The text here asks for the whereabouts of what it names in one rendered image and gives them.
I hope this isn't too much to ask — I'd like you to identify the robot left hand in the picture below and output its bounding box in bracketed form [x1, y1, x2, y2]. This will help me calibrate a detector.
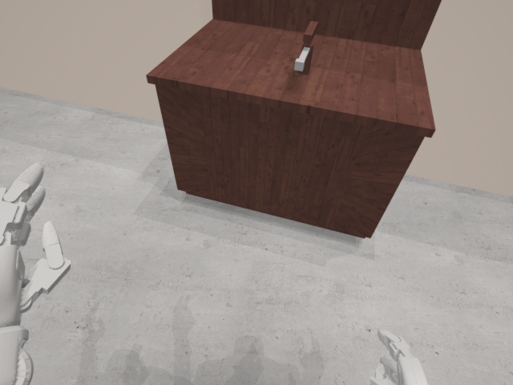
[0, 163, 71, 327]

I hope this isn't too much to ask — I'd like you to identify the left robot forearm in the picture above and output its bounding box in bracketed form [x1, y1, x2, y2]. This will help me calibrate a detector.
[0, 326, 34, 385]

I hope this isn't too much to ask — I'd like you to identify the counter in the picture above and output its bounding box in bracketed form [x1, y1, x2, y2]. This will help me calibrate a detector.
[146, 0, 442, 238]

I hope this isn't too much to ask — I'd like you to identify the tap lever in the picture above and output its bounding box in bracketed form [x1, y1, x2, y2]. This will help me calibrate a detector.
[294, 47, 310, 71]

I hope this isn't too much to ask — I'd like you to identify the robot right hand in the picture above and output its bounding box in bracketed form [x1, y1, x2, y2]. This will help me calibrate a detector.
[370, 329, 430, 385]

